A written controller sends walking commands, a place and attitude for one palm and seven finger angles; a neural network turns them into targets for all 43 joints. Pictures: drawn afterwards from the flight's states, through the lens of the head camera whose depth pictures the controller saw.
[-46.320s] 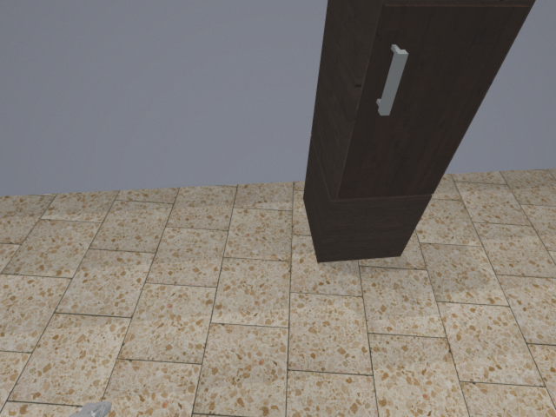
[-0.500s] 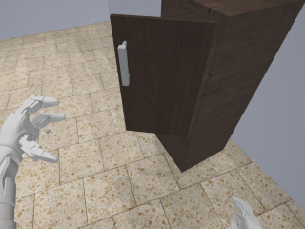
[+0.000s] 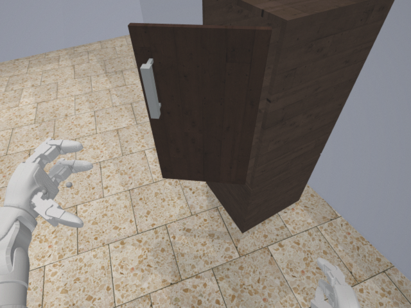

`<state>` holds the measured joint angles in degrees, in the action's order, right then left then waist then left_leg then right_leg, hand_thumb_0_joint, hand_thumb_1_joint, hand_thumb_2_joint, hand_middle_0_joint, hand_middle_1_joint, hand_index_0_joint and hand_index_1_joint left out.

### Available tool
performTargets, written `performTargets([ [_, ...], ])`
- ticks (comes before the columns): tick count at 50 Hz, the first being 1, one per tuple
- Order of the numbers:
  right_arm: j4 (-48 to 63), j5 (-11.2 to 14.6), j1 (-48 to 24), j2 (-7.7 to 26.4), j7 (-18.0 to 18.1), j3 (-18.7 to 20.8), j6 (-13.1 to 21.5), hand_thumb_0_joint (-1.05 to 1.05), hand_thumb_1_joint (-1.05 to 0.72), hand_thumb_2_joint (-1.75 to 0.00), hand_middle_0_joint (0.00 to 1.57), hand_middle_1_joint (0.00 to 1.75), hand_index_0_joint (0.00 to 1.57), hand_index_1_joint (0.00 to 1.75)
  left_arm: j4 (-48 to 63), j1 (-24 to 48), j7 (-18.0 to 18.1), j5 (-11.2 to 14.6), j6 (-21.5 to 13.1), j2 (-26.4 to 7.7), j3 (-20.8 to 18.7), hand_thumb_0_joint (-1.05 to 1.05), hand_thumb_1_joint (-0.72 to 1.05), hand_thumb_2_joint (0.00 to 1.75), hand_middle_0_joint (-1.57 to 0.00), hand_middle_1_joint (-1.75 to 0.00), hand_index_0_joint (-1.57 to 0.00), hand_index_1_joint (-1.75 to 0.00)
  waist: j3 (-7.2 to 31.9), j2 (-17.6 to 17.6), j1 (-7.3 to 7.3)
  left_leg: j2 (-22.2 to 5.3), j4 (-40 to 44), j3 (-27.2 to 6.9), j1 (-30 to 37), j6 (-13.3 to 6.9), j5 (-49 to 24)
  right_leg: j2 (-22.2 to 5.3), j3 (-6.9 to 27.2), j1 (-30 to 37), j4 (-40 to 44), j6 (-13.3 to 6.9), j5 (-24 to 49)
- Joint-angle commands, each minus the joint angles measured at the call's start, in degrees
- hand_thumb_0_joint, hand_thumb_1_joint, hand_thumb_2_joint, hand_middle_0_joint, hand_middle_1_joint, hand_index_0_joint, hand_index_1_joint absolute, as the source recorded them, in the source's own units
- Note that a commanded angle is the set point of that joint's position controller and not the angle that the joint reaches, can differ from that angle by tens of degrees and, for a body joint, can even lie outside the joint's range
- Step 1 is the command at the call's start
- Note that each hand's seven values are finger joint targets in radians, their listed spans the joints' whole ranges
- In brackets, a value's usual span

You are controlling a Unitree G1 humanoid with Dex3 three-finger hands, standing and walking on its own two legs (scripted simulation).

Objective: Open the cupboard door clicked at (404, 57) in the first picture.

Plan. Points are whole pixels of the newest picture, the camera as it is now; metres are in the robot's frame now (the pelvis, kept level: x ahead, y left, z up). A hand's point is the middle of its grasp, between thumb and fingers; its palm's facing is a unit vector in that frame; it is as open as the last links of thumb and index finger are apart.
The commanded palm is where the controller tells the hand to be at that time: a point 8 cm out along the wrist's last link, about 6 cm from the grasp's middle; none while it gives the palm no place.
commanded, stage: move the hooked fingers beside the handle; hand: left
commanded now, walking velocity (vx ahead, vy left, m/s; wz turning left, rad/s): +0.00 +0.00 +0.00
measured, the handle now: (153, 89) +0.63 +0.20 +0.10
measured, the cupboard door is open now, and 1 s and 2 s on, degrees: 54 54 54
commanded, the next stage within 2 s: none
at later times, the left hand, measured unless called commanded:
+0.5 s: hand (89, 151) +0.37 +0.27 +0.12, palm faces -0.01 -1.00 +0.02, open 14.0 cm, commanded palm +0.35 +0.32 +0.12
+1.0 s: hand (106, 126) +0.45 +0.27 +0.11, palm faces +0.00 -1.00 +0.02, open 14.0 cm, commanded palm +0.44 +0.32 +0.11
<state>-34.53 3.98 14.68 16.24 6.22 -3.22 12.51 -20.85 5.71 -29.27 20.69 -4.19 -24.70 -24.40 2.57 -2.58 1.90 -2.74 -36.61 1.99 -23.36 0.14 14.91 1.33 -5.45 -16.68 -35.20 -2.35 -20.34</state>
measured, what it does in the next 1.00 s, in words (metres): stands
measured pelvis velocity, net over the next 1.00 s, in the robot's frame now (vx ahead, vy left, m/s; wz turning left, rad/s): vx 0.00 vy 0.03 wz -0.02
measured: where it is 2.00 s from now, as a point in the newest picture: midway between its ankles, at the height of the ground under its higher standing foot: outside the picture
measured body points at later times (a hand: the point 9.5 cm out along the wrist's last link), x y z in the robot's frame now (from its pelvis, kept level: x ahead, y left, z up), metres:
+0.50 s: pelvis +0.01 +0.01 +0.00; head +0.03 +0.01 +0.45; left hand +0.36 +0.33 +0.12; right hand +0.14 -0.24 -0.09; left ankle +0.04 +0.12 -0.72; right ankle -0.02 -0.09 -0.72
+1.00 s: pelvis +0.00 +0.03 -0.01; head +0.06 +0.05 +0.43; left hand +0.45 +0.32 +0.11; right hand +0.06 -0.24 -0.11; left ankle +0.04 +0.12 -0.72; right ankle -0.02 -0.09 -0.72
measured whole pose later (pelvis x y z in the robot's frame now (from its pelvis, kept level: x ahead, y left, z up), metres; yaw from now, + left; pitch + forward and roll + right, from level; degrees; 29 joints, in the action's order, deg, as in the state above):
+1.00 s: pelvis +0.00 +0.03 -0.01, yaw -1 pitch +10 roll -2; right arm -36.8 2.5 20.1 16.4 4.3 -3.0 3.3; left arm -61.0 44.3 -23.4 10.3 -12.3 -32.0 -23.3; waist 3.0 -0.3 -5.0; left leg -2.1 -42.5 3.3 -35.4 -2.2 17.1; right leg 0.3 -4.1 -28.5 -39.9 -0.3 -21.3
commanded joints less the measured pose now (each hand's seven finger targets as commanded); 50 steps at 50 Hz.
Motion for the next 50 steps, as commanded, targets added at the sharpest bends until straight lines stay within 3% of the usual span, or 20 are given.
performTargets([
  [1,8.6,0.1,-4.4,7.0,0.2,3.1,3.4,0.00,-0.90,-0.90,0.20,0.30,0.20,0.30,11.1,15.7,0.3,1.9,-4.1,-16.9,-6.1,0.00,-0.50,0.30,-0.30,-1.20,-0.30,-1.20,9.9,0.7,-0.18,2.8,2.5,-2.3,8.9,-2.3,-8.4,-1.1,6.9,-2.0,6.9,3.0,16.9],
  [5,7.9,0.2,-4.3,7.0,0.5,3.0,2.8,0.00,-0.90,-0.90,0.20,0.30,0.20,0.30,9.1,23.3,0.7,0.9,-4.2,-17.3,-4.5,0.00,-0.50,0.30,-0.30,-1.20,-0.30,-1.20,9.3,-1.2,-1.59,2.9,2.0,-2.2,8.5,-2.3,-7.6,-1.2,7.3,-3.7,6.9,3.1,15.8],
  [6,7.6,0.2,-3.7,7.0,0.7,3.1,2.6,0.00,-0.90,-0.90,0.20,0.30,0.20,0.30,7.0,23.5,0.8,0.9,-4.1,-18.2,-5.7,0.00,-0.50,0.30,-0.30,-1.20,-0.30,-1.20,9.3,-0.4,-1.55,2.8,1.8,-2.2,8.4,-2.3,-7.5,-1.2,7.5,-3.6,6.9,3.0,15.6],
  [9,7.2,0.3,-3.6,7.1,1.1,2.9,2.4,0.00,-0.90,-0.90,0.20,0.30,0.20,0.30,6.5,30.3,0.7,0.4,-5.2,-16.7,-2.4,0.00,-0.50,0.30,-0.30,-1.20,-0.30,-1.20,10.1,-0.9,-2.69,2.8,1.8,-2.4,9.4,-2.4,-7.0,-0.8,6.8,-4.9,6.6,2.5,13.9],
  [13,6.7,0.1,-2.8,7.3,1.0,3.1,2.0,0.00,-0.90,-0.90,0.20,0.30,0.20,0.30,3.0,32.1,0.6,-0.7,-6.0,-17.2,-2.0,0.00,-0.50,0.30,-0.30,-1.20,-0.30,-1.20,13.4,-3.2,-2.23,2.8,1.9,-2.8,11.0,-2.3,-8.2,-0.3,5.4,-5.3,5.4,1.8,14.9],
  [19,6.5,0.0,-1.1,8.0,0.3,3.3,0.4,0.00,-0.90,-0.90,0.20,0.30,0.20,0.30,-4.2,32.4,1.8,-1.2,-5.2,-19.1,-3.8,0.00,-0.50,0.30,-0.30,-1.20,-0.30,-1.20,14.6,1.4,-1.30,2.8,1.7,-2.8,8.7,-2.4,-9.8,-0.1,4.7,-3.9,4.1,1.7,17.2],
  [23,6.8,-0.3,-0.1,8.2,-0.3,3.5,-1.0,0.00,-0.90,-0.90,0.20,0.30,0.20,0.30,-5.6,36.9,3.0,-2.8,-5.7,-19.7,-3.7,0.00,-0.50,0.30,-0.30,-1.20,-0.30,-1.20,15.3,-1.0,-1.87,2.5,1.8,-2.9,9.2,-2.2,-10.2,0.2,4.0,-5.6,3.4,1.5,17.2],
  [24,6.8,-0.3,0.2,8.1,-0.4,3.5,-1.2,0.00,-0.90,-0.90,0.20,0.30,0.20,0.30,-5.1,37.8,3.4,-2.7,-6.4,-20.0,-3.9,0.00,-0.50,0.30,-0.30,-1.20,-0.30,-1.20,15.9,0.1,-1.95,2.6,1.4,-2.8,9.1,-2.4,-10.9,0.3,4.0,-4.9,3.1,1.4,17.6],
  [30,5.4,-0.5,2.7,8.7,-0.5,3.8,-2.9,0.00,-0.90,-0.90,0.20,0.30,0.20,0.30,-9.8,45.5,3.4,-4.2,-8.8,-20.5,-2.4,0.00,-0.50,0.30,-0.30,-1.20,-0.30,-1.20,16.2,-3.0,-3.99,2.0,0.8,-3.3,10.0,-2.3,-10.6,0.7,3.8,-8.3,2.6,1.2,16.3],
  [31,5.1,-0.5,3.1,8.8,-0.5,3.9,-3.1,0.00,-0.90,-0.90,0.20,0.30,0.20,0.30,-10.1,48.7,3.2,-4.4,-9.1,-18.9,-0.4,0.00,-0.50,0.30,-0.30,-1.20,-0.30,-1.20,16.3,-3.2,-4.85,1.9,0.9,-3.5,10.5,-2.2,-10.3,0.7,3.5,-9.4,2.5,1.2,15.7],
  [32,4.6,-0.6,3.8,9.1,-0.5,4.2,-3.3,0.00,-0.90,-0.90,0.20,0.30,0.20,0.30,-11.5,49.0,3.2,-4.8,-9.3,-20.0,-1.2,0.00,-0.50,0.30,-0.30,-1.20,-0.30,-1.20,17.3,-4.0,-4.76,1.7,0.7,-4.1,11.5,-2.1,-10.9,0.9,3.4,-10.2,2.3,1.0,15.3],
  [33,4.7,-0.6,3.9,9.0,-0.6,4.1,-3.5,0.00,-0.90,-0.90,0.20,0.30,0.20,0.30,-12.2,49.9,3.0,-5.0,-9.3,-18.4,0.6,0.00,-0.50,0.30,-0.30,-1.20,-0.30,-1.20,16.7,-5.4,-5.05,1.7,0.8,-4.3,11.9,-1.9,-10.6,0.8,3.1,-11.4,2.3,0.9,14.4],
  [34,4.4,-0.6,4.5,9.1,-0.6,4.1,-3.7,0.00,-0.90,-0.90,0.20,0.30,0.20,0.30,-13.1,51.2,3.0,-4.8,-9.4,-18.5,0.5,0.00,-0.50,0.30,-0.30,-1.20,-0.30,-1.20,17.4,-3.3,-5.28,1.7,0.5,-4.4,11.9,-2.2,-10.9,1.0,3.0,-11.0,2.2,0.8,14.5],
  [37,4.0,-0.8,5.4,9.5,-0.8,4.4,-4.5,0.00,-0.90,-0.90,0.20,0.30,0.20,0.30,-15.3,52.6,3.3,-5.5,-9.6,-19.2,0.5,0.00,-0.50,0.30,-0.30,-1.20,-0.30,-1.20,19.1,-4.7,-5.25,1.4,0.5,-5.0,13.0,-1.8,-11.4,0.9,2.8,-12.3,1.9,0.8,14.0],
  [40,3.6,-1.0,6.6,9.8,-1.1,4.5,-5.3,0.00,-0.90,-0.90,0.20,0.30,0.20,0.30,-18.4,54.6,4.2,-5.9,-10.0,-20.7,-0.6,0.00,-0.50,0.30,-0.30,-1.20,-0.30,-1.20,19.5,-2.4,-5.31,1.2,0.3,-5.3,11.8,-1.8,-12.2,1.0,2.6,-12.1,1.4,0.8,14.5],
  [42,3.3,-1.1,7.2,9.9,-1.2,4.4,-6.1,0.00,-0.90,-0.90,0.20,0.30,0.20,0.30,-21.7,57.2,5.0,-6.6,-10.1,-20.3,0.2,0.00,-0.50,0.30,-0.30,-1.20,-0.30,-1.20,17.5,-1.6,-6.15,1.1,0.5,-5.5,10.1,-1.9,-9.8,0.9,2.5,-13.9,1.4,1.1,12.3],
  [44,2.6,-1.2,8.2,10.3,-1.1,4.3,-6.7,0.00,-0.90,-0.90,0.20,0.30,0.20,0.30,-25.4,60.6,5.8,-7.3,-10.8,-22.7,-1.3,0.00,-0.50,0.30,-0.30,-1.20,-0.30,-1.20,15.7,0.4,-6.63,1.1,0.2,-5.3,7.6,-2.2,-7.8,0.9,2.7,-14.2,1.4,1.1,10.9],
  [48,2.2,-1.6,9.8,10.5,-1.4,4.2,-7.6,0.00,-0.90,-0.90,0.20,0.30,0.20,0.30,-28.6,65.8,6.5,-9.9,-13.0,-25.9,-1.7,0.00,-0.50,0.30,-0.30,-1.20,-0.30,-1.20,18.8,-5.3,-7.33,0.9,-0.9,-5.5,8.8,-1.8,-9.1,0.8,3.1,-16.3,0.2,1.0,11.1],
  [49,1.6,-1.8,10.5,10.6,-1.4,4.4,-7.9,0.00,-0.90,-0.90,0.20,0.30,0.20,0.30,-28.7,68.0,6.7,-10.0,-13.9,-26.1,-1.5,0.00,-0.50,0.30,-0.30,-1.20,-0.30,-1.20,19.6,-3.8,-8.15,0.8,-1.5,-5.7,9.0,-2.0,-9.5,1.0,3.3,-16.6,0.1,1.1,11.2],
  [50,1.6,-1.8,10.8,10.5,-1.5,4.4,-8.0,0.00,-0.90,-0.90,0.20,0.30,0.20,0.30,-29.5,68.8,6.5,-10.5,-14.5,-25.6,-0.7,0.00,-0.50,0.30,-0.30,-1.20,-0.30,-1.20,20.4,-4.9,-8.35,0.7,-1.7,-5.8,9.4,-1.9,-9.7,1.0,3.3,-17.3,-0.1,1.2,11.2],
])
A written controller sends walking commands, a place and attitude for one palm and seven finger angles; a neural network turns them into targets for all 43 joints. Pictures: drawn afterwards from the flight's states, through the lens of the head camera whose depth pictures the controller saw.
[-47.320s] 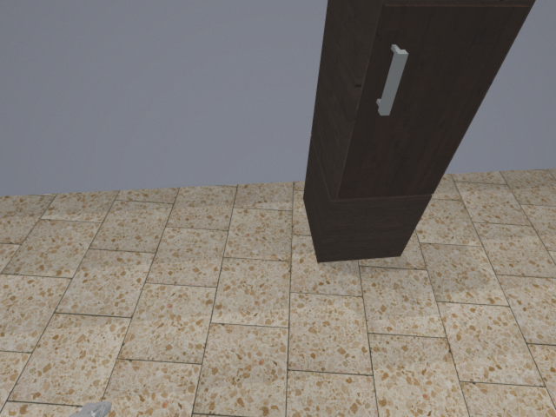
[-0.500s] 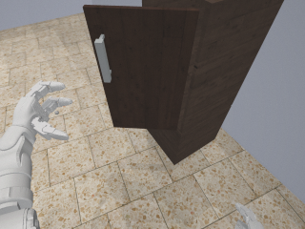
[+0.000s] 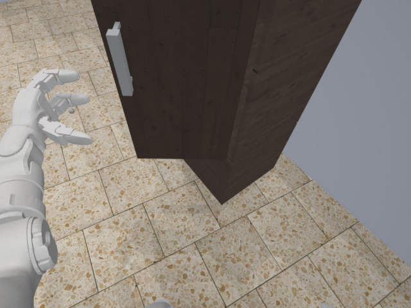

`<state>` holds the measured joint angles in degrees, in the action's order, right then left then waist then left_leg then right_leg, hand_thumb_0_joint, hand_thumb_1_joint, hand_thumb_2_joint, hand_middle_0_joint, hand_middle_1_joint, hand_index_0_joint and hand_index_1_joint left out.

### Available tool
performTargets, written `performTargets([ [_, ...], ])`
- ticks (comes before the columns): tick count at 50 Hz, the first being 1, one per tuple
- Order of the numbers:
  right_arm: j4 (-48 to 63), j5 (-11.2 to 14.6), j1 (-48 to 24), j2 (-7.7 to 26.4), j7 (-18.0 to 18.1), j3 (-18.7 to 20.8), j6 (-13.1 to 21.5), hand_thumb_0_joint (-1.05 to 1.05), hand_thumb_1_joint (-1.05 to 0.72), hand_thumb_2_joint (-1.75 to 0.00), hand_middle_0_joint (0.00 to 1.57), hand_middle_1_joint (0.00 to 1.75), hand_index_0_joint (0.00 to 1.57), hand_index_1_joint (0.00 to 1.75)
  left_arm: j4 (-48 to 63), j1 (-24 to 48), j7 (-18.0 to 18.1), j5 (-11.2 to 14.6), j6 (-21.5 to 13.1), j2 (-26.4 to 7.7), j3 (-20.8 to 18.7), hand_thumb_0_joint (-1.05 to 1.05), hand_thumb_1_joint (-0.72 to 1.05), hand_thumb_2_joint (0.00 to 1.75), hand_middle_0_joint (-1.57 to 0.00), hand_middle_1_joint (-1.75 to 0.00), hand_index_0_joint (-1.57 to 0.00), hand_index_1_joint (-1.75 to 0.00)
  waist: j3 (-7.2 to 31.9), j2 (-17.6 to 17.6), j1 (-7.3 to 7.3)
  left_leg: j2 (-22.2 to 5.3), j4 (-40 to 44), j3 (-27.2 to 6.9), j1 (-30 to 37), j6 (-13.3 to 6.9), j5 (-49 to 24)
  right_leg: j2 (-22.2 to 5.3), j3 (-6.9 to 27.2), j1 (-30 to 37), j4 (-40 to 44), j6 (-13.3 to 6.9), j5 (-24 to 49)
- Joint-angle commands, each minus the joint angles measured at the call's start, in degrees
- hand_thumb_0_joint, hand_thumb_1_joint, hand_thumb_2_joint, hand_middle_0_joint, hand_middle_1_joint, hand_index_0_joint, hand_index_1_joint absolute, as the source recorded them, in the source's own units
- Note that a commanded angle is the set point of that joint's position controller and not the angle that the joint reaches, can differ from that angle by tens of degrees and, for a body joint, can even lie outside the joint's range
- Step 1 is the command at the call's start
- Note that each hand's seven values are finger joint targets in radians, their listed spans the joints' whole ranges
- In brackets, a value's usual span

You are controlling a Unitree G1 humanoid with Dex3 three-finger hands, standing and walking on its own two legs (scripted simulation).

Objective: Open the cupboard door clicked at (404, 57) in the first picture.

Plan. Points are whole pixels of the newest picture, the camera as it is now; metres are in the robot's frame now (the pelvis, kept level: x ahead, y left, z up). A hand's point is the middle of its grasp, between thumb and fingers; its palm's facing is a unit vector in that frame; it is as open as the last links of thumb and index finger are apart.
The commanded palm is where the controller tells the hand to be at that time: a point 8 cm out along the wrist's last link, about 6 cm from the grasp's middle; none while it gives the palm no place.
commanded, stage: move the hooked fingers beside the handle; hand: left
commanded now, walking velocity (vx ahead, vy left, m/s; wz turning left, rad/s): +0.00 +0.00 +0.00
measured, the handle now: (122, 60) +0.62 +0.19 +0.12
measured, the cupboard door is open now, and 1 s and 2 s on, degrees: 54 54 54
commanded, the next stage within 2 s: none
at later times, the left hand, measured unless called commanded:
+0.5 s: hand (87, 78) +0.53 +0.24 +0.13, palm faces +0.01 -1.00 +0.01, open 14.0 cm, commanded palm +0.53 +0.29 +0.12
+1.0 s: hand (77, 74) +0.56 +0.27 +0.12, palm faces +0.01 -1.00 +0.01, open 14.0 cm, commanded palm +0.54 +0.30 +0.12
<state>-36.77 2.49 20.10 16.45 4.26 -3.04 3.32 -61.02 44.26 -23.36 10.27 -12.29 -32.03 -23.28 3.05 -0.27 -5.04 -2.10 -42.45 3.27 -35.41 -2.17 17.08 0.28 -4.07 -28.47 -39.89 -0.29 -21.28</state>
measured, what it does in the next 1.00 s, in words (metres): stands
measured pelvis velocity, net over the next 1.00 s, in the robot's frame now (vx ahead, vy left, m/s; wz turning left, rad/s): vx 0.03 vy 0.01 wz -0.04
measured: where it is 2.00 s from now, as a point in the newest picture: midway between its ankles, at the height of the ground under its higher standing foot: outside the picture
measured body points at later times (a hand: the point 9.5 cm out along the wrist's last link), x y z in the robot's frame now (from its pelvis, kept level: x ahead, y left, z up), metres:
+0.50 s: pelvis +0.01 +0.00 -0.01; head +0.12 +0.02 +0.43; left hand +0.52 +0.29 +0.14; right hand -0.03 -0.28 -0.11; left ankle +0.04 +0.09 -0.71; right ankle -0.02 -0.12 -0.71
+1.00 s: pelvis +0.03 +0.01 -0.01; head +0.16 +0.04 +0.42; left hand +0.55 +0.32 +0.12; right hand -0.02 -0.27 -0.10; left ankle +0.04 +0.09 -0.71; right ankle -0.02 -0.12 -0.71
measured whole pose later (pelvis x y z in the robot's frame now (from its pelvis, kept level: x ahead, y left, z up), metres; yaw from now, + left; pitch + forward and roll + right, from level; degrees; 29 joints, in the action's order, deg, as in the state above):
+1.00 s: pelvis +0.03 +0.01 -0.01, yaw -2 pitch +21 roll -4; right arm -36.3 0.1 27.3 16.4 2.5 -2.7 -5.4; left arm -71.3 58.8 -26.5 4.8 -13.3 -46.0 -29.1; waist 5.2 -0.7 -10.9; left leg -4.5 -48.4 2.8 -47.6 -2.2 21.7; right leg 2.7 -3.7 -38.9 -41.2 -0.1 -23.0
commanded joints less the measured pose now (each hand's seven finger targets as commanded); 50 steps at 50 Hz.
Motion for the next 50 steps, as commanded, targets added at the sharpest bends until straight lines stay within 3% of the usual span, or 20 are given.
performTargets([
  [1,3.5,-0.4,5.9,10.4,0.4,4.4,1.1,0.00,-0.90,-0.90,0.20,0.30,0.20,0.30,10.8,32.0,0.5,-0.1,-7.1,-18.5,-1.9,0.00,-0.50,0.30,-0.30,-1.20,-0.30,-1.20,21.1,-7.9,-1.84,-0.2,3.8,-7.5,22.7,0.6,-12.3,2.2,1.8,-6.3,4.3,-0.8,12.1],
  [2,3.4,-0.4,6.0,10.5,0.3,4.5,0.9,0.00,-0.90,-0.90,0.20,0.30,0.20,0.30,10.8,32.3,0.3,-0.2,-7.7,-18.2,-1.5,0.00,-0.50,0.30,-0.30,-1.20,-0.30,-1.20,22.4,-9.8,-1.81,-0.2,3.5,-7.4,23.8,0.7,-12.7,2.2,1.9,-6.8,4.2,-0.9,12.0],
  [5,2.6,-0.6,7.5,10.9,0.4,4.6,0.2,0.00,-0.90,-0.90,0.20,0.30,0.20,0.30,7.8,33.4,-0.6,0.3,-7.8,-19.7,-2.6,0.00,-0.50,0.30,-0.30,-1.20,-0.30,-1.20,24.7,-7.2,-2.46,-0.3,2.5,-7.1,22.8,0.4,-14.2,2.5,2.0,-5.8,3.8,-0.7,13.8],
  [9,2.1,-0.6,9.2,11.2,0.5,4.4,-1.1,0.00,-0.90,-0.90,0.20,0.30,0.20,0.30,0.8,33.8,-1.1,-0.7,-5.2,-20.3,-2.0,0.00,-0.50,0.30,-0.30,-1.20,-0.30,-1.20,20.6,-4.9,-3.41,-0.1,2.0,-6.6,17.8,-0.2,-13.0,2.5,1.9,-7.0,3.7,-0.5,13.8],
  [11,2.0,-0.7,10.0,11.5,0.5,4.3,-1.6,0.00,-0.90,-0.90,0.20,0.30,0.20,0.30,0.1,36.1,-0.6,-1.9,-4.7,-22.0,-2.0,0.00,-0.50,0.30,-0.30,-1.20,-0.30,-1.20,19.4,-6.7,-4.06,-0.2,1.8,-6.7,17.0,-0.1,-12.3,2.4,2.0,-8.8,3.7,-0.3,12.8],
  [13,2.1,-1.1,11.1,11.7,0.3,4.5,-2.1,0.00,-0.90,-0.90,0.20,0.30,0.20,0.30,0.8,36.6,0.2,-2.6,-5.4,-25.0,-4.3,0.00,-0.50,0.30,-0.30,-1.20,-0.30,-1.20,22.1,-7.4,-3.45,-0.4,1.2,-6.9,17.7,0.0,-14.0,2.5,2.2,-8.3,3.2,-0.4,13.7],
  [18,1.8,-1.4,12.9,11.7,0.0,4.6,-3.2,0.00,-0.90,-0.90,0.20,0.30,0.20,0.30,1.3,41.0,0.7,-3.4,-7.4,-27.5,-5.5,0.00,-0.50,0.30,-0.30,-1.20,-0.30,-1.20,26.2,-8.7,-4.61,-0.5,-0.8,-6.6,18.6,-0.1,-17.2,3.0,2.6,-8.1,2.3,-0.1,16.4],
  [19,1.6,-1.5,13.6,11.8,0.1,4.5,-3.6,0.00,-0.90,-0.90,0.20,0.30,0.20,0.30,0.7,41.5,0.8,-3.3,-7.5,-28.4,-6.0,0.00,-0.50,0.30,-0.30,-1.20,-0.30,-1.20,26.3,-7.1,-4.93,-0.4,-1.1,-6.6,18.0,-0.3,-18.2,3.1,2.5,-7.2,2.1,-0.1,17.5],
  [20,1.7,-1.4,13.5,11.7,0.1,4.5,-3.8,0.00,-0.90,-0.90,0.20,0.30,0.20,0.30,0.0,41.4,0.7,-3.8,-7.2,-28.8,-6.0,0.00,-0.50,0.30,-0.30,-1.20,-0.30,-1.20,26.5,-8.6,-4.72,-0.4,-1.1,-6.4,17.9,-0.2,-18.3,3.1,2.8,-7.4,2.2,0.0,18.0],
  [21,1.6,-1.3,13.6,11.6,0.0,4.5,-4.0,0.00,-0.90,-0.90,0.20,0.30,0.20,0.30,-0.5,41.9,0.5,-4.1,-6.8,-27.1,-4.3,0.00,-0.50,0.30,-0.30,-1.20,-0.30,-1.20,26.3,-9.9,-5.50,-0.4,-1.4,-6.2,18.3,-0.2,-17.9,3.1,2.7,-8.7,2.4,0.1,17.5],
  [26,1.4,-1.6,15.4,12.2,0.2,4.1,-5.0,0.00,-0.90,-0.90,0.20,0.30,0.20,0.30,-5.6,44.3,0.4,-5.7,-4.2,-30.9,-5.0,0.00,-0.50,0.30,-0.30,-1.20,-0.30,-1.20,23.2,-8.8,-6.99,-0.5,-2.2,-6.1,14.3,-0.6,-16.3,3.1,2.9,-10.1,2.7,0.4,17.0],
  [31,1.3,-2.0,17.2,12.3,0.4,3.8,-5.6,0.00,-0.90,-0.90,0.20,0.30,0.20,0.30,-5.1,47.4,0.1,-6.7,-4.8,-34.9,-6.5,0.00,-0.50,0.30,-0.30,-1.20,-0.30,-1.20,27.3,-10.2,-7.87,-0.7,-4.1,-6.0,14.8,-0.7,-20.5,3.3,3.1,-9.1,1.6,0.5,21.0],
  [37,2.4,-2.0,17.8,12.3,0.2,3.7,-6.7,0.00,-0.90,-0.90,0.20,0.30,0.20,0.30,-6.1,41.2,-2.5,-6.5,-3.7,-36.9,-8.0,0.00,-0.50,0.30,-0.30,-1.20,-0.30,-1.20,29.4,-11.2,-5.89,-0.4,-4.6,-5.1,13.7,-0.6,-23.4,3.6,3.0,-6.5,0.8,0.5,25.1],
  [39,2.8,-2.1,18.1,12.0,0.0,3.9,-7.0,0.00,-0.90,-0.90,0.20,0.30,0.20,0.30,-4.9,39.6,-3.2,-6.0,-3.4,-35.6,-7.8,0.00,-0.50,0.30,-0.30,-1.20,-0.30,-1.20,30.4,-12.4,-5.32,-0.2,-4.6,-5.0,15.5,-0.6,-26.6,3.8,2.6,-6.1,0.5,0.2,27.3],
  [42,2.7,-2.2,18.1,12.3,-0.1,4.2,-7.7,0.00,-0.90,-0.90,0.20,0.30,0.20,0.30,-2.3,41.2,-3.6,-5.5,-3.3,-35.5,-7.8,0.00,-0.50,0.30,-0.30,-1.20,-0.30,-1.20,29.4,-11.9,-6.02,-0.8,-4.7,-5.6,16.7,-0.5,-26.7,4.1,2.2,-8.1,0.9,0.4,25.9],
  [44,2.7,-2.5,18.3,12.1,-0.4,4.6,-7.8,0.00,-0.90,-0.90,0.20,0.30,0.20,0.30,2.2,42.0,-3.7,-4.5,-4.6,-34.1,-7.9,0.00,-0.50,0.30,-0.30,-1.20,-0.30,-1.20,31.8,-14.4,-5.76,-1.0,-4.9,-5.8,20.9,-0.3,-30.9,4.4,2.0,-8.5,0.8,0.0,27.4],
  [45,2.7,-2.5,18.3,12.2,-0.6,4.8,-7.9,0.00,-0.90,-0.90,0.20,0.30,0.20,0.30,3.7,41.6,-3.5,-4.4,-5.2,-35.3,-9.3,0.00,-0.50,0.30,-0.30,-1.20,-0.30,-1.20,33.5,-15.5,-5.08,-1.3,-5.1,-6.6,23.3,0.2,-33.2,4.5,1.7,-9.4,0.6,-0.1,26.7],
  [46,2.5,-2.5,17.7,11.7,-0.9,4.8,-7.9,0.00,-0.90,-0.90,0.20,0.30,0.20,0.30,4.5,42.4,-3.5,-4.0,-5.6,-30.9,-6.3,0.00,-0.50,0.30,-0.30,-1.20,-0.30,-1.20,32.7,-17.0,-6.00,-1.5,-5.2,-6.7,25.1,0.3,-33.9,4.7,1.5,-11.3,0.8,-0.1,25.9],
  [48,1.8,-2.7,17.9,11.7,-1.2,5.1,-8.0,0.00,-0.90,-0.90,0.20,0.30,0.20,0.30,4.5,41.2,-3.1,-3.5,-5.8,-30.1,-7.0,0.00,-0.50,0.30,-0.30,-1.20,-0.30,-1.20,31.9,-16.5,-5.62,-1.9,-5.3,-7.5,26.7,0.6,-35.7,4.8,1.0,-12.6,1.1,-0.2,24.4],
  [50,1.6,-2.6,17.4,11.4,-1.5,5.2,-8.1,0.00,-0.90,-0.90,0.20,0.30,0.20,0.30,4.3,40.2,-2.8,-2.8,-5.2,-26.5,-5.1,0.00,-0.50,0.30,-0.30,-1.20,-0.30,-1.20,31.3,-17.2,-5.61,-2.1,-5.1,-7.9,28.3,0.8,-37.2,4.8,0.7,-14.0,1.4,-0.4,23.4],
])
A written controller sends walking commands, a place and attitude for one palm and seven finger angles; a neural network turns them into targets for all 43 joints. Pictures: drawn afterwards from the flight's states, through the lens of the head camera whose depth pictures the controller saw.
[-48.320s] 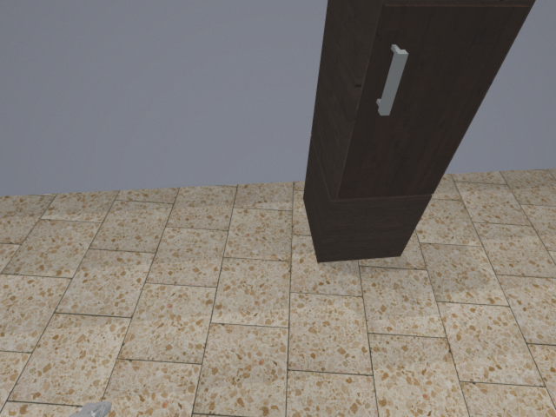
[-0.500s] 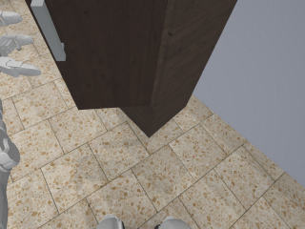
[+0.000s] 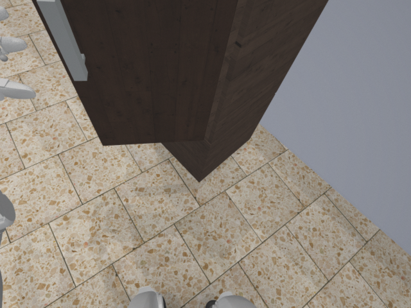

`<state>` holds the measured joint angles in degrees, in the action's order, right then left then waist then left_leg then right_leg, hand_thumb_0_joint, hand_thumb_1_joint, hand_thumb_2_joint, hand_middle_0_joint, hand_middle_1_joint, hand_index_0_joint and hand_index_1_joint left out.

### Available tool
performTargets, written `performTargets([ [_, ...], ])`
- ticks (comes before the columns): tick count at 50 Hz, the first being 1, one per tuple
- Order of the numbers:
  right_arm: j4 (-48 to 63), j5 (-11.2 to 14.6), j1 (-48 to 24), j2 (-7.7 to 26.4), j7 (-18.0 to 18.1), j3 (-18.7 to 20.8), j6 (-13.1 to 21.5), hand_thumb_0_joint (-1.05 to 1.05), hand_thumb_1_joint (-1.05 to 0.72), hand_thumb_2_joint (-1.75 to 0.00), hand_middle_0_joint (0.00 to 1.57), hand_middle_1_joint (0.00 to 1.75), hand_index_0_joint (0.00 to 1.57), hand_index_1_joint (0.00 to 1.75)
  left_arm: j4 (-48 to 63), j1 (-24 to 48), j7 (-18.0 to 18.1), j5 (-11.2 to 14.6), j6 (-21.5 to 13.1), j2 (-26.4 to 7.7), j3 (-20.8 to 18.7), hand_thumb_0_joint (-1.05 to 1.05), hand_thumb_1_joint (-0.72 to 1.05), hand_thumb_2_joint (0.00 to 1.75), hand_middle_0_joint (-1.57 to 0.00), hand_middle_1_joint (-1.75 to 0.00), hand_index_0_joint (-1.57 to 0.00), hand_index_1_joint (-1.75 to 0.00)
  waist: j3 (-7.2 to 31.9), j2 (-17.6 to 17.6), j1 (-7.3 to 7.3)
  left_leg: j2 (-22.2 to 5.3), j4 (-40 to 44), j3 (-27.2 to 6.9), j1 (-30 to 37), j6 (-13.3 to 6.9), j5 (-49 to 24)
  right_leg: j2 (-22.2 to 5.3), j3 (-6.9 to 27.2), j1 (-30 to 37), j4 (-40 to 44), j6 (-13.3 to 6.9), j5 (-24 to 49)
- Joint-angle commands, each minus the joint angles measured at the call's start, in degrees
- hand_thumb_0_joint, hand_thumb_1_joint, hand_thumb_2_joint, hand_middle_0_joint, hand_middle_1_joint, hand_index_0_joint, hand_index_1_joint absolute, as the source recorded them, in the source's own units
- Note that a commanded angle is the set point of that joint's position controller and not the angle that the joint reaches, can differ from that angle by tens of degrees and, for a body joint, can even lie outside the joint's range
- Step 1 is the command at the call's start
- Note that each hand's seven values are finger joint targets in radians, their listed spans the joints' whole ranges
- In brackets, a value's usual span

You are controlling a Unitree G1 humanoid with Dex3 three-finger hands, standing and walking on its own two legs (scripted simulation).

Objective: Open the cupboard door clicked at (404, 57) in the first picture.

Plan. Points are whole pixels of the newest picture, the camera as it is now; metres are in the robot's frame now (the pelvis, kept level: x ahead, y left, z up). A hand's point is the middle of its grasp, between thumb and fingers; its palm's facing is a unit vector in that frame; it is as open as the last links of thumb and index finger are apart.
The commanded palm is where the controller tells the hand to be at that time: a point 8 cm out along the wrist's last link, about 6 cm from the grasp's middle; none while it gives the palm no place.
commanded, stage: move the hooked fingers beside the handle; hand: left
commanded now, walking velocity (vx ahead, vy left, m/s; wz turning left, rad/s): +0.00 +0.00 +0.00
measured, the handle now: (68, 34) +0.58 +0.21 +0.13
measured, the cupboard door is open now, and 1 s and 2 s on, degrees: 54 54 54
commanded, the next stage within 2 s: slide the fingers in behind the handle in 1.18 s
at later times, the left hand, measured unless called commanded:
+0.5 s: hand (21, 60) +0.50 +0.26 +0.14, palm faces +0.06 -1.00 +0.00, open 14.0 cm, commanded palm +0.50 +0.30 +0.12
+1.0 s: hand (10, 56) +0.51 +0.27 +0.14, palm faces +0.06 -1.00 +0.02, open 14.0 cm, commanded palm +0.50 +0.31 +0.12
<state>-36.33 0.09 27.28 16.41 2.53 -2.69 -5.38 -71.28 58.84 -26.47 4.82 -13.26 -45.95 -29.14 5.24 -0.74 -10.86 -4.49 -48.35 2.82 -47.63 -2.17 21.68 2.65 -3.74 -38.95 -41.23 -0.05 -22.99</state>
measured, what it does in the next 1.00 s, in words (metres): stands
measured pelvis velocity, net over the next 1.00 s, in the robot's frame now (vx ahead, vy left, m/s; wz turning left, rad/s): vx -0.01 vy -0.01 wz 0.00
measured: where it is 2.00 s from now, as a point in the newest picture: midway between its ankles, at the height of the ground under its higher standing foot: outside the picture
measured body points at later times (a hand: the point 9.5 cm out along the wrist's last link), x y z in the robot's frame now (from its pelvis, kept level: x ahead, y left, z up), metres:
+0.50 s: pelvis -0.03 +0.00 -0.01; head +0.10 +0.03 +0.42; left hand +0.50 +0.31 +0.14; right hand -0.04 -0.27 -0.11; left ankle +0.00 +0.09 -0.70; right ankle -0.05 -0.13 -0.70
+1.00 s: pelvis -0.01 -0.01 +0.00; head +0.11 +0.03 +0.43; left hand +0.50 +0.33 +0.14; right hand -0.07 -0.28 -0.10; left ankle +0.00 +0.09 -0.70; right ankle -0.05 -0.13 -0.70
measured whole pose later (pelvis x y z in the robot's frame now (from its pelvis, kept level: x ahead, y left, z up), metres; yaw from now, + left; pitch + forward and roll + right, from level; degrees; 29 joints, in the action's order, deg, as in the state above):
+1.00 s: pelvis -0.01 -0.01 +0.00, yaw +0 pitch +20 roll -5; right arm -37.2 0.5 27.8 16.6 2.6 -3.4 -4.5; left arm -75.2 62.1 -24.7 4.4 -13.6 -47.3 -28.2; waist 5.2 -1.3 -12.2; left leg -4.9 -50.0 1.9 -49.5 -1.7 21.1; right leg 3.3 -4.3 -40.9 -43.3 -0.6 -23.0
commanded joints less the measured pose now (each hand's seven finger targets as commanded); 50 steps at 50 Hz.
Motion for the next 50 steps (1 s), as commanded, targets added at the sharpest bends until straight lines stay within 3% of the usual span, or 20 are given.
performTargets([
  [1,1.1,-0.2,10.0,11.4,0.1,4.8,0.5,0.00,-0.90,-0.90,0.20,0.30,0.20,0.30,12.6,24.8,0.4,2.6,-3.2,-10.7,2.1,0.00,-0.50,0.30,-0.30,-1.20,-0.30,-1.20,26.8,-15.0,-0.16,0.3,1.1,-7.5,38.8,0.8,-39.9,2.4,0.1,-4.1,2.8,-0.5,24.1],
  [3,1.3,-0.1,9.9,11.6,0.1,4.8,0.4,0.00,-0.90,-0.90,0.20,0.30,0.20,0.30,10.4,23.8,1.1,2.3,-1.6,-11.2,1.8,0.00,-0.50,0.30,-0.30,-1.20,-0.30,-1.20,24.4,-12.6,0.10,0.6,1.9,-7.4,35.3,0.6,-36.0,2.2,0.0,-3.0,2.8,-0.6,23.2],
  [5,1.8,-0.1,9.5,11.5,0.1,4.6,0.4,0.00,-0.90,-0.90,0.20,0.30,0.20,0.30,10.6,23.1,2.1,1.7,-1.1,-10.0,2.7,0.00,-0.50,0.30,-0.30,-1.20,-0.30,-1.20,24.4,-13.0,0.29,0.6,2.0,-7.4,35.8,0.7,-37.7,1.9,-0.1,-3.5,2.5,-0.6,23.4],
  [7,2.1,-0.4,9.2,11.2,-0.2,4.6,0.6,0.00,-0.90,-0.90,0.20,0.30,0.20,0.30,12.0,24.8,3.3,1.2,-1.6,-9.2,3.3,0.00,-0.50,0.30,-0.30,-1.20,-0.30,-1.20,23.8,-13.6,0.03,0.6,1.9,-7.5,35.8,0.8,-36.4,1.9,0.0,-4.3,2.3,-0.5,22.4],
  [9,2.5,-0.5,9.2,11.4,-0.1,4.5,0.7,0.00,-0.90,-0.90,0.20,0.30,0.20,0.30,13.4,25.6,4.7,1.4,-3.1,-11.4,1.0,0.00,-0.50,0.30,-0.30,-1.20,-0.30,-1.20,24.3,-12.4,0.23,0.5,1.8,-7.9,35.9,0.9,-36.7,1.9,0.1,-3.8,1.9,-0.8,22.1],
  [12,2.3,-0.3,8.5,11.7,0.0,4.4,1.0,0.00,-0.90,-0.90,0.20,0.30,0.20,0.30,13.0,29.7,5.9,0.8,-5.2,-13.7,-0.1,0.00,-0.50,0.30,-0.30,-1.20,-0.30,-1.20,25.0,-10.0,-0.66,0.7,1.8,-8.0,33.8,0.8,-30.7,1.9,0.5,-3.0,1.6,-0.6,20.5],
  [15,1.9,-0.1,7.9,11.5,0.1,4.1,1.6,0.00,-0.90,-0.90,0.20,0.30,0.20,0.30,11.6,32.2,6.3,-0.2,-6.3,-12.1,2.0,0.00,-0.50,0.30,-0.30,-1.20,-0.30,-1.20,25.1,-12.7,-1.35,0.8,1.8,-8.5,34.5,0.9,-27.7,1.7,0.6,-5.3,1.5,-0.7,17.6],
  [20,1.4,0.1,8.2,12.0,0.6,3.6,2.3,0.00,-0.90,-0.90,0.20,0.30,0.20,0.30,5.1,31.6,6.0,-0.9,-4.4,-12.0,3.4,0.00,-0.50,0.30,-0.30,-1.20,-0.30,-1.20,22.4,-10.7,-2.30,0.7,2.4,-8.8,31.0,0.6,-21.3,1.3,0.6,-6.9,2.0,-0.6,13.6],
  [23,1.4,0.3,8.7,12.4,1.0,3.1,2.7,0.00,-0.90,-0.90,0.20,0.30,0.20,0.30,1.9,34.2,5.6,-1.1,-2.5,-11.8,5.2,0.00,-0.50,0.30,-0.30,-1.20,-0.30,-1.20,19.0,-9.0,-3.91,1.0,2.6,-8.2,26.0,0.0,-15.6,1.1,1.0,-7.8,2.5,-0.2,10.9],
  [26,1.5,0.0,9.9,12.5,1.4,3.0,3.3,0.00,-0.90,-0.90,0.20,0.30,0.20,0.30,4.2,35.3,5.6,-1.4,-3.7,-16.4,2.3,0.00,-0.50,0.30,-0.30,-1.20,-0.30,-1.20,23.7,-10.7,-2.89,1.0,1.8,-8.2,26.7,-0.1,-17.9,1.1,1.4,-5.6,1.8,-0.4,12.4],
  [30,1.2,-0.4,10.9,12.4,1.1,3.3,3.2,0.00,-0.90,-0.90,0.20,0.30,0.20,0.30,8.6,35.8,5.4,-1.4,-6.0,-19.5,-0.2,0.00,-0.50,0.30,-0.30,-1.20,-0.30,-1.20,29.6,-13.0,-2.06,1.0,0.7,-7.7,29.5,0.1,-22.7,1.5,1.7,-3.3,1.3,-0.3,16.3],
  [33,1.4,-0.1,10.9,12.2,0.8,3.4,2.7,0.00,-0.90,-0.90,0.20,0.30,0.20,0.30,6.7,31.1,4.9,-1.6,-5.1,-20.4,-1.5,0.00,-0.50,0.30,-0.30,-1.20,-0.30,-1.20,28.5,-13.4,-0.67,1.3,0.7,-6.7,27.6,0.0,-22.9,1.8,1.7,-1.5,1.4,-0.3,17.5],
  [36,1.5,0.4,10.6,12.2,1.0,3.1,2.2,0.00,-0.90,-0.90,0.20,0.30,0.20,0.30,1.9,28.9,4.3,-1.9,-2.3,-18.6,0.8,0.00,-0.50,0.30,-0.30,-1.20,-0.30,-1.20,21.2,-9.8,-1.81,1.5,1.4,-5.8,21.7,-0.6,-17.8,1.7,1.8,-2.0,2.7,0.1,15.3],
  [37,1.6,0.4,10.8,12.4,1.2,3.0,2.1,0.00,-0.90,-0.90,0.20,0.30,0.20,0.30,2.0,29.3,4.2,-1.9,-1.7,-19.8,0.5,0.00,-0.50,0.30,-0.30,-1.20,-0.30,-1.20,20.4,-8.9,-1.94,1.5,1.6,-5.7,20.1,-0.8,-16.3,1.7,2.0,-1.5,3.0,0.2,14.5],
  [40,2.2,0.2,11.3,12.4,1.5,3.2,2.1,0.00,-0.90,-0.90,0.20,0.30,0.20,0.30,6.6,29.6,3.9,-2.2,-2.9,-24.0,-2.3,0.00,-0.50,0.30,-0.30,-1.20,-0.30,-1.20,25.5,-11.6,-0.85,1.7,1.4,-5.3,22.3,-0.8,-20.0,1.6,2.5,1.5,2.4,0.0,18.4],
  [41,2.1,0.0,11.6,12.3,1.5,3.4,2.0,0.00,-0.90,-0.90,0.20,0.30,0.20,0.30,8.1,29.5,3.9,-2.0,-3.7,-23.7,-2.4,0.00,-0.50,0.30,-0.30,-1.20,-0.30,-1.20,26.8,-12.4,-0.65,1.5,1.2,-5.6,24.3,-0.6,-22.2,1.7,2.2,1.3,2.0,-0.1,19.6],
  [44,1.5,-0.2,11.4,11.8,0.8,3.9,2.2,0.00,-0.90,-0.90,0.20,0.30,0.20,0.30,12.9,30.2,3.1,-0.2,-5.9,-17.6,0.4,0.00,-0.50,0.30,-0.30,-1.20,-0.30,-1.20,28.6,-16.3,-1.16,1.2,0.5,-6.2,31.6,0.0,-27.6,2.4,1.6,-1.9,1.9,-0.5,21.3],
  [45,1.1,-0.2,11.6,12.2,0.7,4.0,1.9,0.00,-0.90,-0.90,0.20,0.30,0.20,0.30,11.8,29.1,2.8,0.3,-5.7,-19.8,-2.0,0.00,-0.50,0.30,-0.30,-1.20,-0.30,-1.20,29.2,-14.2,-0.79,1.0,0.5,-6.5,31.7,0.0,-27.5,2.5,1.4,-1.3,2.0,-0.4,21.3],
  [48,0.8,0.4,10.8,12.2,0.9,3.9,1.7,0.00,-0.90,-0.90,0.20,0.30,0.20,0.30,6.5,27.5,1.2,1.4,-3.1,-15.6,1.1,0.00,-0.50,0.30,-0.30,-1.20,-0.30,-1.20,23.4,-10.1,-2.12,1.5,1.2,-5.7,27.1,-0.6,-23.6,2.3,1.5,-1.3,3.1,0.0,20.5],
  [50,0.9,0.5,10.6,12.1,1.0,3.8,1.7,0.00,-0.90,-0.90,0.20,0.30,0.20,0.30,5.4,26.7,1.0,0.9,-1.7,-15.2,2.0,0.00,-0.50,0.30,-0.30,-1.20,-0.30,-1.20,21.8,-11.6,-1.74,1.6,1.4,-5.7,27.2,-0.6,-24.3,1.9,1.4,-2.3,3.0,-0.1,20.6],
])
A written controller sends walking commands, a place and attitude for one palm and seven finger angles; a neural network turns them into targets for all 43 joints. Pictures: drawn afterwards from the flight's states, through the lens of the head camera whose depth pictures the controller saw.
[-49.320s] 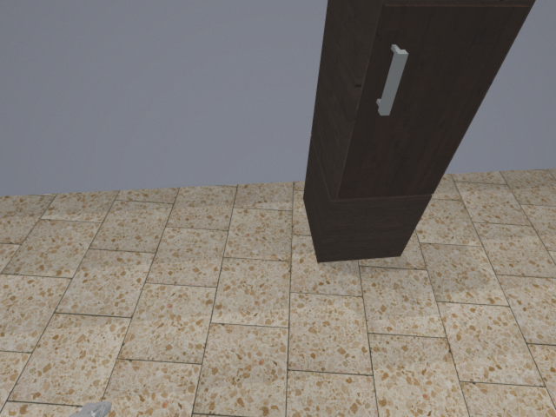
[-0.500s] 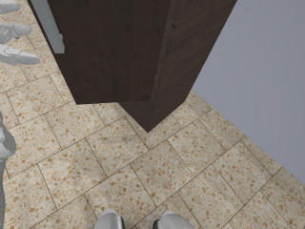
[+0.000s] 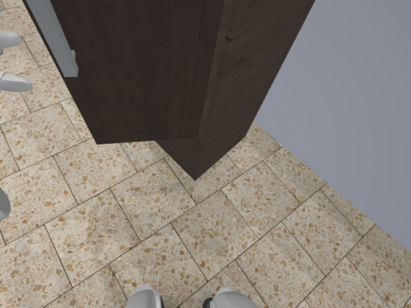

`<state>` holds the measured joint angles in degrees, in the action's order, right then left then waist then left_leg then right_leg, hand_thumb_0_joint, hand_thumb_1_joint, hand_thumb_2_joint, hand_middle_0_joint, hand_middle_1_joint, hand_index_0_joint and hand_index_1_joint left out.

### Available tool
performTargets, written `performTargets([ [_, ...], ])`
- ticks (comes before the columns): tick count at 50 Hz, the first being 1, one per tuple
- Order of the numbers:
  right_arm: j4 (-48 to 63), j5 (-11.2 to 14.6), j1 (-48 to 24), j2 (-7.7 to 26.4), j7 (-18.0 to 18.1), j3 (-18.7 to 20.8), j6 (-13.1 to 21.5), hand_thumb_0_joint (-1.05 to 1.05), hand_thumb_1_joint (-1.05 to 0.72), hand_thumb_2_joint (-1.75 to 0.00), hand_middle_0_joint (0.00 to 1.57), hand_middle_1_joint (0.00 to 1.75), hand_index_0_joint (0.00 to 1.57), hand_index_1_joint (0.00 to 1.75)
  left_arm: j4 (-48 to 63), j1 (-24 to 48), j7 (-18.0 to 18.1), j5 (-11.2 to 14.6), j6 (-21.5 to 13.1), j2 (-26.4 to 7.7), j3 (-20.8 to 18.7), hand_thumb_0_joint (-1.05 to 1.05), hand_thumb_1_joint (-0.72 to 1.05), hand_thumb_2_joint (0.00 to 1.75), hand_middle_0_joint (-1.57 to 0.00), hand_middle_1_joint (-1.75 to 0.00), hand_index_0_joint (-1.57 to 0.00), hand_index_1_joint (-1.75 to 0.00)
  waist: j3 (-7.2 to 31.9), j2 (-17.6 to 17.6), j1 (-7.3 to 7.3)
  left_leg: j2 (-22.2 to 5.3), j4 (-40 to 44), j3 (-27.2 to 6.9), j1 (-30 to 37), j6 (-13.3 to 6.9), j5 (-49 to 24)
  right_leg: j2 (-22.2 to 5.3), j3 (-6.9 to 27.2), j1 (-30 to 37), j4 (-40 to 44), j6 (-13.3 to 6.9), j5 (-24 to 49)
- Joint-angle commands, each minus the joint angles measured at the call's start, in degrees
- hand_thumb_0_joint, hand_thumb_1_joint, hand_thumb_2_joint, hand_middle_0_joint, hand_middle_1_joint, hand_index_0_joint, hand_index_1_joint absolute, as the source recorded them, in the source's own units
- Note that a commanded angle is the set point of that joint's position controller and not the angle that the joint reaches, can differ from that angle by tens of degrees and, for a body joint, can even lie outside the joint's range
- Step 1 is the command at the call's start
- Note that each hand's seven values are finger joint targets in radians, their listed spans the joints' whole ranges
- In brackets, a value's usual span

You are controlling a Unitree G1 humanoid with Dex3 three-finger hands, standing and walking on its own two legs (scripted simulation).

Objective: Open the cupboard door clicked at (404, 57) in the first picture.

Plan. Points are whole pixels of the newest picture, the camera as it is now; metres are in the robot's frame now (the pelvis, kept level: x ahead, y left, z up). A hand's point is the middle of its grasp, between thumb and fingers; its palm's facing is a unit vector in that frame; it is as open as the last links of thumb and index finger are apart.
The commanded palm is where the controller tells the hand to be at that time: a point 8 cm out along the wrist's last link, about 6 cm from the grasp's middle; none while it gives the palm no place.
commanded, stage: move the hooked fingers beside the handle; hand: left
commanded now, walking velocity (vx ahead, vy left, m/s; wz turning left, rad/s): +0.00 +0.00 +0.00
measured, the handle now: (57, 30) +0.59 +0.21 +0.13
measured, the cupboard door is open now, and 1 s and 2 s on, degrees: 54 54 54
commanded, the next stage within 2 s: slide the fingers in behind the handle in 0.18 s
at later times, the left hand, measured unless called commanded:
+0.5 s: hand (6, 58) +0.51 +0.27 +0.14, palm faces +0.04 -1.00 +0.02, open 14.0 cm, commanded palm +0.50 +0.30 +0.13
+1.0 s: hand (43, 56) +0.53 +0.22 +0.14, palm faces +0.04 -1.00 +0.02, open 14.0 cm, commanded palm +0.51 +0.26 +0.13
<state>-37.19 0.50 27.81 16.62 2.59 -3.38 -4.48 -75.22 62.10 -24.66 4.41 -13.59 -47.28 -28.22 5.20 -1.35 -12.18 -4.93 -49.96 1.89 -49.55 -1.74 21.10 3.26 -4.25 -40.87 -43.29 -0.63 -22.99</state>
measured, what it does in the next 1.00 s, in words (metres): stands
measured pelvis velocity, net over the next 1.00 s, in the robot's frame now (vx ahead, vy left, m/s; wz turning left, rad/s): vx -0.01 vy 0.00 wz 0.01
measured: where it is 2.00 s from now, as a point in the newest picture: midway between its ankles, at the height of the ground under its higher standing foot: outside the picture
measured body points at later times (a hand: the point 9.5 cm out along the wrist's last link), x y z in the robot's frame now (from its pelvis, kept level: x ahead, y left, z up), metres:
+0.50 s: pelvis +0.00 +0.01 +0.00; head +0.11 +0.04 +0.44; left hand +0.51 +0.32 +0.14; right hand -0.01 -0.26 -0.10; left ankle +0.02 +0.10 -0.70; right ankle -0.03 -0.12 -0.70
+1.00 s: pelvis -0.01 +0.00 +0.00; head +0.10 +0.03 +0.43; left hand +0.52 +0.27 +0.14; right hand -0.06 -0.26 -0.10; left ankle +0.02 +0.10 -0.70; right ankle -0.03 -0.12 -0.70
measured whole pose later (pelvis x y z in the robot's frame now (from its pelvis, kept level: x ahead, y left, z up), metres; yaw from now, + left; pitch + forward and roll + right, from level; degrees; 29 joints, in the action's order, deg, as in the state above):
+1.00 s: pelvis -0.01 +0.00 +0.00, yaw +0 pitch +19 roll -4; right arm -37.8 -0.2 27.5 16.4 1.3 -2.8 -2.9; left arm -75.9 63.6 -16.4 3.3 -13.3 -38.9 -24.2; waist 5.0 -2.1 -12.4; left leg -4.2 -50.2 2.1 -49.0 -1.9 20.4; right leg 2.6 -4.0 -41.0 -44.9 -0.5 -23.1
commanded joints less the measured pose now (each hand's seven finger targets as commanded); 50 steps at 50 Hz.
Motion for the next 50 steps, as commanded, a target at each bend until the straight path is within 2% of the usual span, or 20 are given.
performTargets([
  [1,1.9,0.0,10.2,12.1,1.0,4.4,0.8,0.00,-0.90,-0.90,0.20,0.30,0.20,0.30,9.5,23.1,-0.5,1.0,-1.0,-14.9,0.2,0.00,-0.50,0.30,-0.30,-1.20,-0.30,-1.20,22.3,-11.0,-0.06,1.9,3.0,-5.0,29.4,-0.9,-24.3,1.3,1.7,-0.7,4.9,0.4,20.5],
  [4,2.6,-0.4,10.2,11.5,0.7,4.6,0.8,0.00,-0.90,-0.90,0.20,0.30,0.20,0.30,14.2,22.9,0.6,1.0,-2.4,-13.5,0.6,0.00,-0.50,0.30,-0.30,-1.20,-0.30,-1.20,25.3,-13.5,0.67,1.8,2.5,-5.4,33.2,-0.6,-29.8,1.4,1.5,-0.7,3.9,0.0,22.8],
  [6,2.5,-0.6,9.5,11.5,0.4,4.7,0.8,0.00,-0.90,-0.90,0.20,0.30,0.20,0.30,16.4,25.1,1.2,1.5,-3.9,-12.9,0.7,0.00,-0.50,0.30,-0.30,-1.20,-0.30,-1.20,25.9,-13.0,0.02,1.4,2.2,-6.0,34.9,-0.2,-30.3,1.5,1.4,-1.6,3.8,0.2,22.4],
  [9,2.7,-0.6,9.1,11.6,0.2,5.0,0.8,0.00,-0.90,-0.90,0.20,0.30,0.20,0.30,20.0,24.7,1.3,2.9,-5.8,-13.5,-1.5,0.00,-0.50,0.30,-0.30,-1.20,-0.30,-1.20,30.2,-12.8,1.09,1.5,1.7,-6.0,37.4,-0.2,-34.5,1.7,1.5,0.9,3.1,0.0,25.5],
  [13,2.6,-0.1,8.0,11.5,0.1,4.8,0.5,0.00,-0.90,-0.90,0.20,0.30,0.20,0.30,13.7,23.2,1.4,1.8,-3.6,-12.3,0.0,0.00,-0.50,0.30,-0.30,-1.20,-0.30,-1.20,25.0,-10.6,0.59,1.8,2.3,-5.7,33.1,-0.4,-29.2,1.4,1.5,0.1,3.7,0.3,23.1],
  [16,2.8,-0.2,7.7,11.3,0.1,4.7,0.5,0.00,-0.90,-0.90,0.20,0.30,0.20,0.30,14.3,23.6,1.9,1.0,-2.9,-10.5,2.0,0.00,-0.50,0.30,-0.30,-1.20,-0.30,-1.20,24.6,-13.0,0.63,1.7,2.4,-6.0,34.4,0.0,-30.6,1.1,1.3,-1.4,3.6,0.2,22.6],
  [18,2.9,-0.4,7.8,11.2,-0.1,4.8,0.5,0.00,-0.90,-0.90,0.20,0.30,0.20,0.30,14.5,23.5,2.3,1.3,-2.9,-9.6,2.0,0.00,-0.50,0.30,-0.30,-1.20,-0.30,-1.20,24.5,-11.2,0.46,1.5,2.5,-6.1,34.3,-0.1,-29.3,1.3,1.1,-1.3,3.7,0.2,21.7],
  [21,2.8,-0.5,8.0,11.2,-0.1,5.1,0.7,0.00,-0.90,-0.90,0.20,0.30,0.20,0.30,17.4,24.9,2.3,2.4,-4.4,-8.1,2.1,0.00,-0.50,0.30,-0.30,-1.20,-0.30,-1.20,27.4,-11.6,0.52,1.3,2.4,-6.9,37.1,0.3,-32.3,1.4,1.0,-1.2,3.3,0.1,22.3],
  [25,2.3,-0.4,7.7,11.2,-0.1,4.9,0.9,0.00,-0.90,-0.90,0.20,0.30,0.20,0.30,14.3,24.7,2.8,2.8,-4.3,-7.2,2.5,0.00,-0.50,0.30,-0.30,-1.20,-0.30,-1.20,24.6,-9.4,0.14,1.6,3.1,-6.5,33.7,-0.1,-27.3,1.3,1.1,-0.8,3.7,0.1,20.5],
  [28,2.3,-0.5,7.7,11.0,-0.3,4.9,1.3,0.00,-0.90,-0.90,0.20,0.30,0.20,0.30,14.2,26.2,4.3,1.6,-3.7,-5.6,3.8,0.00,-0.50,0.30,-0.30,-1.20,-0.30,-1.20,22.8,-11.2,0.07,1.5,3.6,-7.0,33.5,0.1,-24.0,1.1,0.9,-3.3,4.0,-0.1,16.7],
  [30,2.1,-0.8,8.0,11.0,-0.5,5.0,1.5,0.00,-0.90,-0.90,0.20,0.30,0.20,0.30,15.6,26.4,5.4,1.3,-4.4,-6.6,2.7,0.00,-0.50,0.30,-0.30,-1.20,-0.30,-1.20,25.0,-12.3,0.46,1.4,3.5,-7.2,35.1,0.3,-25.2,1.1,0.9,-3.3,3.7,-0.2,16.8],
  [31,2.1,-0.7,8.2,11.2,-0.4,4.9,1.5,0.00,-0.90,-0.90,0.20,0.30,0.20,0.30,14.8,26.4,5.9,1.0,-4.5,-7.6,2.2,0.00,-0.50,0.30,-0.30,-1.20,-0.30,-1.20,24.5,-11.2,0.32,1.3,3.6,-7.4,34.2,0.3,-24.1,1.1,1.0,-3.4,3.7,-0.2,16.1],
  [33,2.1,-0.7,8.1,11.1,-0.5,4.8,1.8,0.00,-0.90,-0.90,0.20,0.30,0.20,0.30,13.3,27.7,6.5,1.1,-4.3,-5.8,3.4,0.00,-0.50,0.30,-0.30,-1.20,-0.30,-1.20,22.3,-9.2,-0.61,1.5,3.8,-7.0,31.7,0.0,-20.8,1.1,1.1,-3.3,4.1,0.0,14.7],
  [36,2.0,-0.7,8.6,11.4,-0.3,4.7,2.1,0.00,-0.90,-0.90,0.20,0.30,0.20,0.30,12.7,29.1,7.5,0.2,-4.6,-8.7,1.7,0.00,-0.50,0.30,-0.30,-1.20,-0.30,-1.20,23.7,-8.8,-0.62,1.7,3.8,-6.8,30.5,-0.3,-19.8,1.0,1.5,-2.2,3.9,0.1,14.7],
  [39,2.2,-1.0,9.0,11.1,-0.6,4.7,2.6,0.00,-0.90,-0.90,0.20,0.30,0.20,0.30,15.8,28.7,8.0,-0.3,-6.0,-10.2,0.3,0.00,-0.50,0.30,-0.30,-1.20,-0.30,-1.20,27.1,-11.6,0.69,1.7,3.3,-6.6,32.2,-0.1,-22.1,1.1,1.6,-0.7,3.2,-0.2,16.3],
  [40,2.4,-1.0,8.8,10.9,-0.7,4.8,2.6,0.00,-0.90,-0.90,0.20,0.30,0.20,0.30,16.0,27.9,8.0,-0.7,-6.3,-9.1,1.3,0.00,-0.50,0.30,-0.30,-1.20,-0.30,-1.20,28.1,-13.1,0.96,1.7,3.2,-6.7,33.5,0.2,-23.2,1.1,1.6,-1.3,3.0,-0.2,16.6],
  [41,2.3,-0.9,8.7,10.8,-0.8,4.9,2.5,0.00,-0.90,-0.90,0.20,0.30,0.20,0.30,15.3,27.1,8.1,-0.5,-6.2,-6.7,2.7,0.00,-0.50,0.30,-0.30,-1.20,-0.30,-1.20,26.9,-11.6,0.36,1.5,3.2,-6.8,33.4,0.2,-22.6,1.2,1.3,-2.2,3.3,-0.1,15.9],
  [44,1.8,-0.9,9.2,10.8,-0.8,4.8,2.5,0.00,-0.90,-0.90,0.20,0.30,0.20,0.30,11.5,27.4,8.3,0.1,-4.7,-3.8,4.3,0.00,-0.50,0.30,-0.30,-1.20,-0.30,-1.20,21.9,-8.0,-0.97,1.6,3.9,-6.6,30.0,-0.3,-18.6,1.3,1.2,-2.7,4.3,0.1,13.7],
  [47,1.7,-0.7,9.6,11.4,-0.4,5.0,2.6,0.00,-0.90,-0.90,0.20,0.30,0.20,0.30,10.8,28.3,8.3,0.1,-3.0,-6.6,2.9,0.00,-0.50,0.30,-0.30,-1.20,-0.30,-1.20,22.4,-6.8,-1.00,1.8,4.2,-5.7,27.4,-0.7,-16.8,1.0,1.9,-0.8,4.8,0.4,14.1],
  [50,1.6,-1.1,9.8,10.8,-0.7,5.0,3.0,0.00,-0.90,-0.90,0.20,0.30,0.20,0.30,14.6,30.1,9.2,-0.4,-4.5,-5.7,3.4,0.00,-0.50,0.30,-0.30,-1.20,-0.30,-1.20,25.5,-10.6,-0.53,1.7,3.8,-6.2,31.2,-0.3,-19.9,1.1,1.7,-1.7,4.1,0.1,15.2],
])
